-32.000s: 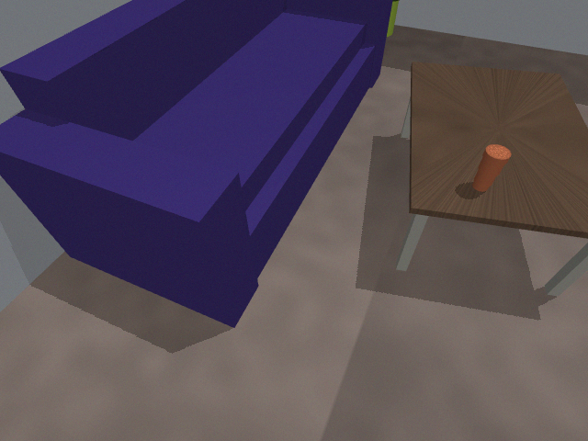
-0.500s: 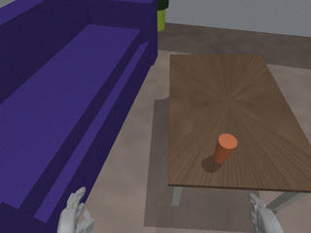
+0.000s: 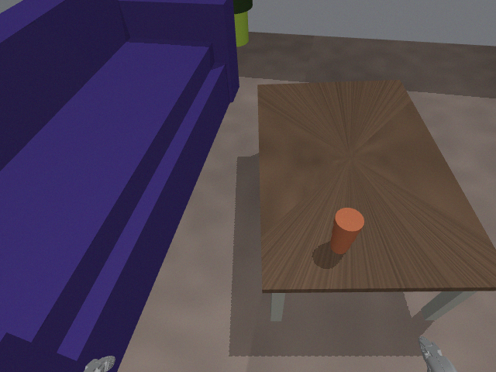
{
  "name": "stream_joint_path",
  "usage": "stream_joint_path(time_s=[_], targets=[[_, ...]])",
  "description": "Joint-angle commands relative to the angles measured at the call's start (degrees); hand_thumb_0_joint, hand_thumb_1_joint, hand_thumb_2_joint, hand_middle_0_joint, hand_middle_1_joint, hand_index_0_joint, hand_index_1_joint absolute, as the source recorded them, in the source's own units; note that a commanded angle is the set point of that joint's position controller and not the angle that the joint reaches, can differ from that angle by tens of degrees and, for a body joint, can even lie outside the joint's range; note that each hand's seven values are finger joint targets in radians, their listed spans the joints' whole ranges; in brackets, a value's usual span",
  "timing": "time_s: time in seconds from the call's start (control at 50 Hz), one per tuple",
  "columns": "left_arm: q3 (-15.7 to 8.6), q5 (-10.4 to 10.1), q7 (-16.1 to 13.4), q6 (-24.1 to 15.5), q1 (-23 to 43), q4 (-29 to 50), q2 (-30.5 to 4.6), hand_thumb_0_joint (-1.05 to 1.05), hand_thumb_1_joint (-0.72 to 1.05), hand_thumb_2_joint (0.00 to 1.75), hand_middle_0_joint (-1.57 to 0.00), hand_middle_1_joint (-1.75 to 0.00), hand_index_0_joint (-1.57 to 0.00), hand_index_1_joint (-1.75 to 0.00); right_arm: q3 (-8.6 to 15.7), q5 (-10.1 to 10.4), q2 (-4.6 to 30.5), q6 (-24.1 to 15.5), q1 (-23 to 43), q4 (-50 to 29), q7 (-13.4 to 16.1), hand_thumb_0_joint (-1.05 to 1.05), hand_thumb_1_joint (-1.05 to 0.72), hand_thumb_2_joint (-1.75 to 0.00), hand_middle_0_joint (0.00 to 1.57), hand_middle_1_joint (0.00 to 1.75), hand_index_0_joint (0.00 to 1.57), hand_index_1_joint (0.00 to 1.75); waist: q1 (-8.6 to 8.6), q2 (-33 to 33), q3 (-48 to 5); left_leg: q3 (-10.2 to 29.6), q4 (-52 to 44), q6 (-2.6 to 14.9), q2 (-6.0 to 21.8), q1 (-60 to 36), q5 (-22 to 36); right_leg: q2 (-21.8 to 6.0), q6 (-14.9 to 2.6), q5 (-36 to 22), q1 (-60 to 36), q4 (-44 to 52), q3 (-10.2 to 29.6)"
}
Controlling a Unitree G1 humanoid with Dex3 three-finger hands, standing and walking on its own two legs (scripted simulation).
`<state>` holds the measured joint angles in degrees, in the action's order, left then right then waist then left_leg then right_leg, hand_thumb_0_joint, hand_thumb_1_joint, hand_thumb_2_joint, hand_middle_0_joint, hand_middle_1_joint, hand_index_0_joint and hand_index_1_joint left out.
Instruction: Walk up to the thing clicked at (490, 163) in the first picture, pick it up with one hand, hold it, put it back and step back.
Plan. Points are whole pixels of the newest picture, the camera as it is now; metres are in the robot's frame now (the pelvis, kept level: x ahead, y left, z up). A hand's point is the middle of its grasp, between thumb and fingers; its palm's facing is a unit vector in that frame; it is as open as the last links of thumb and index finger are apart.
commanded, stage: home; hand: right
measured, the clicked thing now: (343, 233) +0.50 -0.24 -0.27
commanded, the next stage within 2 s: stand in 0.44 s
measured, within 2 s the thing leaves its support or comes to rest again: neither
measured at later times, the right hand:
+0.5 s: hand out of the picture +0.04 -0.24 -0.12, palm faces +0.00 +0.93 -0.36, open 17.4 cm
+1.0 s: hand out of the picture +0.05 -0.22 -0.12, palm faces -0.02 +0.94 -0.34, open 9.1 cm
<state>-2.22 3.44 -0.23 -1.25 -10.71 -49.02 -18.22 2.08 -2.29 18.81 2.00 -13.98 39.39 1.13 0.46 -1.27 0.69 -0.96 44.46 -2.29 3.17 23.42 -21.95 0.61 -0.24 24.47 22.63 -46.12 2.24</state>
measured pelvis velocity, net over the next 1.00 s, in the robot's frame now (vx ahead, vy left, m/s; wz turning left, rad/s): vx -0.01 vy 0.02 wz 0.00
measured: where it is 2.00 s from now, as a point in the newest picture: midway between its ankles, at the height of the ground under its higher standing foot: outside the picture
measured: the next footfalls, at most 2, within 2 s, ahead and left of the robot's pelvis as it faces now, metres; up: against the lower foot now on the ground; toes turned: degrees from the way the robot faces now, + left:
none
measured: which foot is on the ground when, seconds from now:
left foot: down 0.00-1.00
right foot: down 0.00-1.00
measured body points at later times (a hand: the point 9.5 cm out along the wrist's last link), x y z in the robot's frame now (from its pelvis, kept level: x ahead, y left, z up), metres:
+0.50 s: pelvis -0.01 +0.01 +0.03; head -0.02 +0.02 +0.48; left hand +0.06 +0.29 -0.11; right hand +0.04 -0.28 -0.10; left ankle +0.01 +0.15 -0.71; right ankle +0.00 -0.12 -0.71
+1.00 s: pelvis -0.01 +0.02 +0.04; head -0.01 +0.03 +0.49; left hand +0.04 +0.32 -0.11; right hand +0.05 -0.27 -0.10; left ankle +0.01 +0.15 -0.71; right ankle +0.00 -0.12 -0.71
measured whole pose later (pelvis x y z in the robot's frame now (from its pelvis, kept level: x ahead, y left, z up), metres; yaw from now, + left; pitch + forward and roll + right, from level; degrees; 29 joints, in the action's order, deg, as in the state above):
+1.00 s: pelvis -0.01 +0.02 +0.04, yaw +0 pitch -4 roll +0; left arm -0.4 1.2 0.3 0.3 -8.5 -67.4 -18.8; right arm -0.4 -0.9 18.6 -0.4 -8.5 64.7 0.6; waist 0.0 0.6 3.3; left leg -2.1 21.7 -0.6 1.6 8.0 -10.0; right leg -1.1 1.9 11.2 6.4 -21.2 2.9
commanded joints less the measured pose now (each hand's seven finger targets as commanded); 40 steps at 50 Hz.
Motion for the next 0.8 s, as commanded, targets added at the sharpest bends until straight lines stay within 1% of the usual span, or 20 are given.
stream_joint_path(time_s=[0.0, 0.06, 0.1, 0.14, 0.18, 0.22, 0.28, 0.3, 0.34, 0.38, 0.4, 0.52, 0.56, 0.58, 0.6, 0.64, 0.7, 0.72, 0.74, 0.78], targets=[[-2.75, -0.40, -0.65, -1.66, 3.51, 2.98, -9.98, 0.00, 0.90, 0.90, -0.20, -0.30, -0.20, -0.30, 2.57, -0.12, 7.46, -3.87, 3.06, -0.72, 0.85, 0.00, 0.55, -0.05, 0.05, 0.05, 0.05, 0.05, 0.64, 5.14, -4.77, 2.89, -7.45, 3.90, 1.46, -8.69, 12.31, -4.70, -3.55, -14.80, -1.78, 15.21, 7.90], [-2.78, -0.95, -0.81, -1.22, 3.76, 0.84, -10.53, 0.00, 0.90, 0.90, -0.20, -0.30, -0.20, -0.30, 2.39, 0.03, 8.32, -4.06, 2.90, 3.48, 0.98, 0.00, 0.55, -0.05, 0.05, 0.05, 0.05, 0.05, 0.62, 3.94, -3.05, 2.89, -10.38, 3.72, 1.87, -11.23, 13.59, -4.68, -3.26, -15.44, -2.35, 17.70, 7.63], [-2.78, -1.22, -0.88, -0.96, 3.19, -0.86, -10.79, 0.00, 0.90, 0.90, -0.20, -0.30, -0.20, -0.30, 2.05, 0.16, 8.63, -4.20, 2.27, 6.05, 1.04, 0.00, 0.56, -0.05, 0.05, 0.05, 0.05, 0.05, 0.40, 2.88, -2.98, 3.18, -12.42, 3.75, 2.53, -11.75, 16.07, -4.50, -2.99, -18.14, -5.39, 18.43, 6.68], [-2.64, -1.40, -0.88, -0.54, 3.54, -2.46, -10.92, 0.00, 0.90, 0.90, -0.20, -0.30, -0.20, -0.30, 1.75, 0.24, 8.78, -4.16, 2.78, 8.03, 1.10, 0.00, 0.55, -0.05, 0.05, 0.05, 0.05, 0.05, 0.45, 3.06, -1.77, 3.21, -14.92, 3.48, 2.69, -12.10, 14.71, -4.48, -2.75, -16.26, -6.40, 20.46, 6.61], [-2.38, -1.51, -0.86, -0.28, 2.79, -4.37, -10.82, 0.00, 0.90, 0.90, -0.20, -0.30, -0.20, -0.30, 1.52, 0.34, 9.01, -4.21, 2.56, 10.36, 1.25, 0.00, 0.54, -0.06, 0.05, 0.05, 0.05, 0.05, 0.32, 2.67, -1.42, 3.17, -16.39, 3.18, 3.08, -14.16, 16.07, -4.81, -2.73, -17.31, -7.57, 21.97, 6.79], [-2.28, -1.77, -0.81, 0.06, 3.21, -5.76, -11.11, 0.00, 0.90, 0.90, -0.20, -0.30, -0.20, -0.30, 1.18, 0.41, 9.03, -4.21, 2.71, 12.42, 1.24, 0.00, 0.54, -0.06, 0.05, 0.05, 0.05, 0.05, 0.29, 2.09, -0.02, 3.21, -18.61, 2.80, 3.05, -13.87, 15.22, -4.91, -2.64, -15.78, -8.72, 23.84, 6.80], [-1.98, -1.96, -0.71, 0.24, 3.21, -7.66, -10.77, 0.00, 0.90, 0.90, -0.20, -0.30, -0.20, -0.30, 0.87, 0.43, 9.31, -4.20, 3.05, 14.78, 1.30, 0.00, 0.55, -0.05, 0.05, 0.05, 0.05, 0.05, -0.11, 0.99, 0.25, 3.47, -20.56, 2.78, 3.60, -13.43, 15.72, -4.93, -2.15, -17.07, -11.75, 24.57, 5.87], [-2.04, -1.93, -0.72, 0.36, 3.47, -8.30, -11.07, 0.00, 0.90, 0.90, -0.20, -0.30, -0.20, -0.30, 0.86, 0.53, 9.08, -4.12, 3.82, 15.27, 1.30, 0.00, 0.54, -0.05, 0.05, 0.05, 0.05, 0.05, -0.26, 1.20, 0.18, 3.30, -21.12, 2.61, 3.40, -13.93, 13.78, -5.01, -2.19, -15.09, -11.49, 25.85, 6.04], [-1.84, -1.98, -0.55, 0.48, 3.21, -9.54, -10.54, 0.00, 0.90, 0.90, -0.20, -0.30, -0.20, -0.30, 0.60, 0.47, 9.35, -4.33, 3.74, 16.45, 1.34, 0.00, 0.54, -0.05, 0.05, 0.05, 0.05, 0.05, -0.49, -0.29, 0.93, 4.02, -22.89, 2.73, 4.10, -13.61, 13.23, -4.60, -2.00, -14.97, -12.37, 25.66, 5.19], [-1.63, -1.89, -0.35, 0.59, 3.70, -10.39, -10.55, 0.00, 0.90, 0.90, -0.20, -0.30, -0.20, -0.30, 0.60, 0.65, 9.88, -4.22, 4.87, 17.29, 1.21, 0.00, 0.54, -0.05, 0.05, 0.05, 0.05, 0.05, -0.44, -0.41, 2.55, 4.26, -24.33, 2.48, 3.72, -13.60, 8.96, -4.47, -1.79, -11.22, -11.01, 27.33, 5.11], [-1.60, -1.87, -0.34, 0.54, 4.05, -10.83, -10.62, 0.00, 0.90, 0.90, -0.20, -0.30, -0.20, -0.30, 0.55, 0.68, 9.79, -4.11, 5.07, 17.65, 1.15, 0.00, 0.55, -0.05, 0.05, 0.05, 0.05, 0.05, -0.47, 0.24, 2.61, 4.20, -24.21, 2.73, 3.83, -13.78, 8.74, -4.88, -1.82, -10.72, -11.33, 27.88, 5.48], [-1.21, -1.98, -0.19, 0.48, 4.49, -12.81, -10.48, 0.00, 0.90, 0.90, -0.20, -0.30, -0.20, -0.30, 0.46, 0.69, 10.21, -4.09, 5.14, 19.78, 0.96, 0.00, 0.54, -0.06, 0.05, 0.05, 0.05, 0.05, -0.32, -0.15, 2.39, 4.35, -25.92, 2.73, 4.00, -14.60, 7.80, -4.95, -1.41, -11.85, -12.03, 28.87, 5.12], [-1.21, -1.92, -0.07, 0.57, 5.14, -13.19, -10.90, 0.00, 0.90, 0.90, -0.20, -0.30, -0.20, -0.30, 0.49, 0.72, 10.55, -3.80, 5.18, 20.38, 0.85, 0.00, 0.38, -0.22, 0.20, 0.21, 0.20, 0.21, -0.07, 0.12, 4.21, 4.60, -27.01, 2.71, 3.74, -13.12, 3.81, -4.76, -1.26, -8.32, -10.97, 29.54, 5.14], [-1.19, -1.98, 0.01, 0.69, 5.10, -13.33, -11.12, 0.00, 0.90, 0.90, -0.20, -0.30, -0.20, -0.30, 0.48, 0.66, 10.61, -3.80, 4.96, 20.54, 0.85, 0.00, 0.30, -0.30, 0.20, 0.29, 0.20, 0.29, -0.05, -0.20, 3.96, 5.10, -27.98, 2.77, 4.11, -12.54, 2.14, -4.53, -1.20, -8.43, -11.51, 29.06, 4.74], [-1.11, -2.03, 0.04, 0.70, 4.63, -13.62, -11.02, 0.00, 0.90, 0.90, -0.20, -0.30, -0.20, -0.30, 0.58, 0.72, 11.00, -3.81, 6.11, 20.36, 0.79, 0.00, 0.22, -0.38, 0.20, 0.30, 0.20, 0.30, -0.48, 0.01, 3.46, 5.35, -27.87, 2.94, 4.30, -13.22, 2.29, -4.61, -1.29, -8.64, -11.35, 28.83, 4.75], [-0.88, -1.96, -0.01, 0.58, 4.58, -13.91, -10.95, 0.00, 0.90, 0.90, -0.20, -0.30, -0.20, -0.30, 0.56, 0.83, 11.05, -3.79, 6.14, 20.62, 0.65, 0.00, 0.06, -0.54, 0.20, 0.30, 0.20, 0.30, -0.32, 0.92, 2.94, 5.16, -27.65, 3.08, 4.15, -13.35, 3.51, -5.01, -1.19, -9.01, -11.68, 29.25, 4.90], [-0.45, -2.11, -0.09, 0.34, 4.81, -14.03, -10.88, 0.00, 0.90, 0.90, -0.20, -0.30, -0.20, -0.30, 0.22, 0.99, 10.46, -3.96, 5.88, 21.19, 0.50, 0.00, -0.18, -0.78, 0.20, 0.30, 0.20, 0.30, 0.09, 1.21, 1.43, 4.75, -26.81, 3.04, 4.27, -15.75, 8.59, -5.71, -1.10, -12.30, -12.20, 29.32, 5.11], [-0.40, -2.15, -0.14, 0.35, 4.69, -14.21, -10.85, 0.00, 0.90, 0.90, -0.20, -0.30, -0.20, -0.30, 0.20, 1.03, 10.79, -3.94, 6.01, 21.47, 0.46, 0.00, -0.26, -0.86, 0.20, 0.30, 0.20, 0.30, -0.03, 0.75, 1.98, 4.75, -27.07, 2.99, 4.07, -15.04, 7.22, -5.56, -0.85, -11.78, -11.94, 29.46, 4.91], [-0.44, -2.12, -0.20, 0.39, 4.72, -14.36, -11.34, 0.00, 0.90, 0.90, -0.20, -0.30, -0.20, -0.30, 0.29, 0.93, 10.99, -3.94, 6.24, 21.62, 0.55, 0.00, -0.34, -0.90, 0.20, 0.30, 0.20, 0.30, -0.10, 1.17, 1.72, 4.86, -27.12, 3.15, 4.40, -15.67, 8.11, -5.87, -1.04, -13.05, -12.27, 29.24, 4.99], [-0.25, -2.16, -0.23, 0.48, 4.13, -14.76, -11.17, 0.00, 0.90, 0.90, -0.20, -0.30, -0.20, -0.30, 0.32, 0.96, 11.75, -3.85, 6.97, 21.71, 0.57, 0.00, -0.50, -0.90, 0.20, 0.30, 0.20, 0.30, -0.39, 0.29, 1.99, 5.24, -27.99, 3.29, 4.64, -15.03, 6.68, -5.75, -0.93, -13.63, -12.75, 29.09, 4.55]])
